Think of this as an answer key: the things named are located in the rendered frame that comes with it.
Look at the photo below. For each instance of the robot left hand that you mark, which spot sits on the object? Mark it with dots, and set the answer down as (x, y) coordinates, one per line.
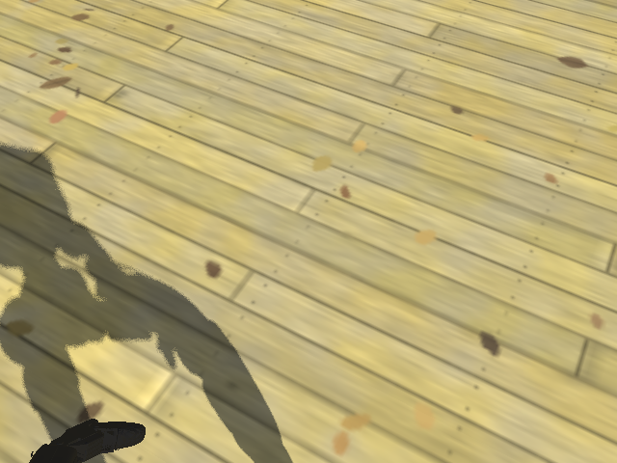
(89, 439)

